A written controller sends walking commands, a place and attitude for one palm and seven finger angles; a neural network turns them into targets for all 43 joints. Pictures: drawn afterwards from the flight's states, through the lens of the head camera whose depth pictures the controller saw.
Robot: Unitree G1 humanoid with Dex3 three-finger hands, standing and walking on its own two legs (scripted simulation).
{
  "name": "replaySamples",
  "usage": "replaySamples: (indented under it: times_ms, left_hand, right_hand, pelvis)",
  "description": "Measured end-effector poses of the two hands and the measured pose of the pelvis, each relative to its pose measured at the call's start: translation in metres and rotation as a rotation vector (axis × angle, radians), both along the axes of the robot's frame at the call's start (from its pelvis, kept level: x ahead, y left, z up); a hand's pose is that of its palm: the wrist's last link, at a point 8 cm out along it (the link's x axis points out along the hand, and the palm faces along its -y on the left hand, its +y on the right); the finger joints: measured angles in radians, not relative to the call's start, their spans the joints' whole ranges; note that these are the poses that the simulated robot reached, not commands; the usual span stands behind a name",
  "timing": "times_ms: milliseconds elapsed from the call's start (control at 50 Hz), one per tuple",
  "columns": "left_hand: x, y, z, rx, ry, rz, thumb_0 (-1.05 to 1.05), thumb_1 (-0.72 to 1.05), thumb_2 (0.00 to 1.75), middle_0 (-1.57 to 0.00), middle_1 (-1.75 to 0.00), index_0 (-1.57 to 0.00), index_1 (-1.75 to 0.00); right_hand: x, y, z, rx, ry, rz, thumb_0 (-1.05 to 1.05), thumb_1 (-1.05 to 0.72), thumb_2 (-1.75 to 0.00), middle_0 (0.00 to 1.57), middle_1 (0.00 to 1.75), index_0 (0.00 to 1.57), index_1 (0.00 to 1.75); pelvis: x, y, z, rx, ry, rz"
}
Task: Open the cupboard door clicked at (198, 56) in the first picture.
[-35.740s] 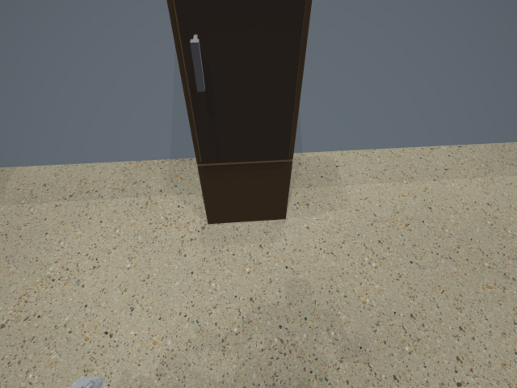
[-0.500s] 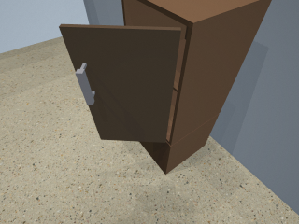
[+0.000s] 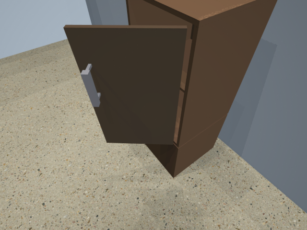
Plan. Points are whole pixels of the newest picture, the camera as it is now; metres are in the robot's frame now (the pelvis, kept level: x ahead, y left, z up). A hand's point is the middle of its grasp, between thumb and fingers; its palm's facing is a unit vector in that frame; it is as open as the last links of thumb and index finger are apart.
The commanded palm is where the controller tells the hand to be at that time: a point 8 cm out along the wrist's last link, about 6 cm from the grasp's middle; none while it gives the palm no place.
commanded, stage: come to a stop and stand still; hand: left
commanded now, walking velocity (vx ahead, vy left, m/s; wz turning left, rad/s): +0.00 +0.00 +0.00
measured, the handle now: (92, 85) +0.54 +0.24 +0.06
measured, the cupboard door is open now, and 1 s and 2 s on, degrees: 51 51 51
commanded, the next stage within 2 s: look again from close up in 0.18 s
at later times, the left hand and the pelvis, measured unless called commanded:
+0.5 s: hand out of the picture -0.01 +0.17 -0.17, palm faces +0.01 -0.98 -0.20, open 7.3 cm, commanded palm none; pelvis -0.01 +0.01 +0.00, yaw -1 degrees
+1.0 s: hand out of the picture +0.07 +0.19 -0.12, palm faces +0.18 -0.95 -0.25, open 7.2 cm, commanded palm +0.10 +0.22 -0.06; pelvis +0.00 +0.00 +0.00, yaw +0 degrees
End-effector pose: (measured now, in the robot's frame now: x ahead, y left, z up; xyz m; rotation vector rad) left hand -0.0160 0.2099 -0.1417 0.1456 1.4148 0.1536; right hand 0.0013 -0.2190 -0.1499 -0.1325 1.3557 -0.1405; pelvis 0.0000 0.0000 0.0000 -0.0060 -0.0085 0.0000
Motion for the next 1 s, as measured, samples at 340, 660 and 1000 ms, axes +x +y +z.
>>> replaySamples:
  times_ms: [340, 660, 1000]
  left_hand:
    - [0.006, 0.016, 0.005, 0.015, -0.026, -0.016, 0.0, 0.91, 0.9, -0.2, -0.29, -0.2, -0.3]
    - [0.002, 0.008, 0.001, -0.007, 0.004, -0.013, 0.01, 0.92, 0.9, -0.2, -0.29, -0.2, -0.3]
    - [0.069, 0.029, 0.05, 0.1, -0.391, 0.076, 0.04, 0.95, 0.9, -0.2, -0.3, -0.21, -0.31]
  right_hand:
    - [-0.031, 0.021, 0.0, 0.042, 0.062, -0.003, 0.0, -0.92, -0.9, 0.19, 0.3, 0.19, 0.3]
    - [-0.023, 0.015, 0.003, 0.02, 0.065, -0.013, 0.0, -0.91, -0.9, 0.19, 0.3, 0.19, 0.3]
    - [0.017, -0.01, 0.016, -0.051, -0.181, -0.01, 0.02, -0.93, -0.9, 0.2, 0.3, 0.2, 0.3]
  pelvis:
    - [-0.008, 0.007, 0.003, 0.016, -0.004, -0.012]
    - [-0.004, 0.004, 0.004, 0.014, -0.002, -0.018]
    - [-0.001, 0.0, 0.001, 0.018, 0.025, 0.004]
